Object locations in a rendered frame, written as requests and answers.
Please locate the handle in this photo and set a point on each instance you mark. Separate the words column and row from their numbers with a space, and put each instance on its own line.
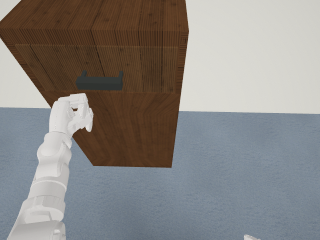
column 84, row 82

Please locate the drawer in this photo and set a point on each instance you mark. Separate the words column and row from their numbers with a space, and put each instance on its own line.
column 149, row 69

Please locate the left robot forearm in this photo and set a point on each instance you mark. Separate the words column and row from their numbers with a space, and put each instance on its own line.
column 45, row 201

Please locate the left robot hand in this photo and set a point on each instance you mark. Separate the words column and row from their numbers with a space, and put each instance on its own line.
column 64, row 119

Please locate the robot left upper arm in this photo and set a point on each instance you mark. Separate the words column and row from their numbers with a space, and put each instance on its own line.
column 45, row 230

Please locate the cabinet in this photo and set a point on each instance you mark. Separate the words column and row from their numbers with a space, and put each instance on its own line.
column 129, row 129

